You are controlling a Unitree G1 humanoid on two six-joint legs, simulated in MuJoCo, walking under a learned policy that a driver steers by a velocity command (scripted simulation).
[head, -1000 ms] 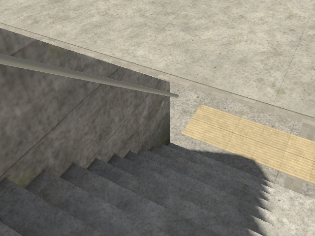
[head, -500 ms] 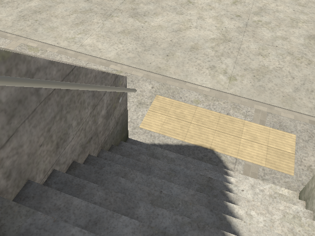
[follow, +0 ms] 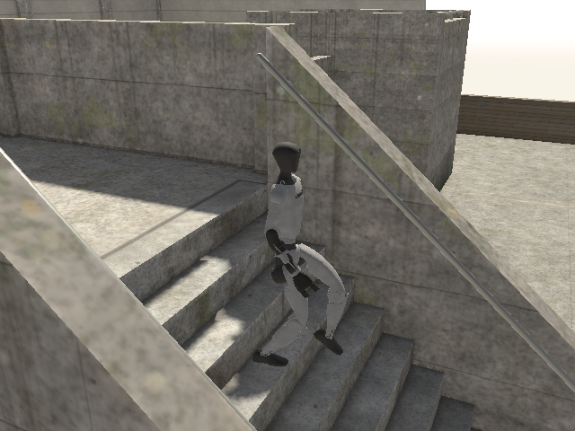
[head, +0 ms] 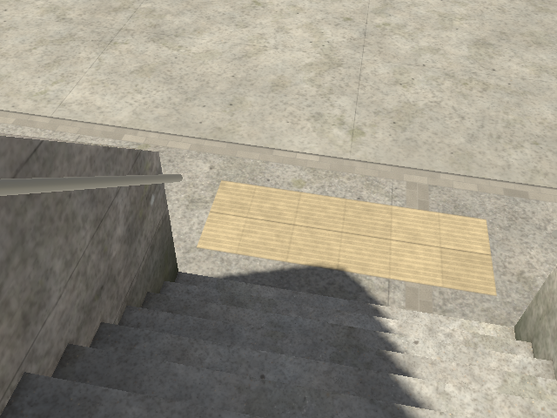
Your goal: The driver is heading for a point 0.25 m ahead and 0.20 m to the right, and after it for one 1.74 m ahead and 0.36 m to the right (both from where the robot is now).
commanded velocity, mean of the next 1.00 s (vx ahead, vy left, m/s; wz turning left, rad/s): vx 0.50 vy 0.00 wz -0.59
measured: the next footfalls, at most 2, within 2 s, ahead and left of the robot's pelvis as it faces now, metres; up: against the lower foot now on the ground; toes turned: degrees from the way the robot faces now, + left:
left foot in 0.10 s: +0.19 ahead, +0.15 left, -0.21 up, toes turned +0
right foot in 0.78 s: +0.40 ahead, -0.12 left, -0.41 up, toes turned -34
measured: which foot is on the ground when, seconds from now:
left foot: up 0.00-0.08, down 0.10-0.78, up 0.80-1.00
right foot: down 0.00-0.12, up 0.14-0.76, down 0.78-1.00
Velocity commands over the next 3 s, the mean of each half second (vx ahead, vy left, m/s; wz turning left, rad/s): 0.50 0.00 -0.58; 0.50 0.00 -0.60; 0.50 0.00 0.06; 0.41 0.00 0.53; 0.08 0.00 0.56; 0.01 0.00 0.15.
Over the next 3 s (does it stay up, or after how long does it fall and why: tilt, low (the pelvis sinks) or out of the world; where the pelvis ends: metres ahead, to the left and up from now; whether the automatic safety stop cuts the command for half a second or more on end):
stays up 1.10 -0.28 -0.96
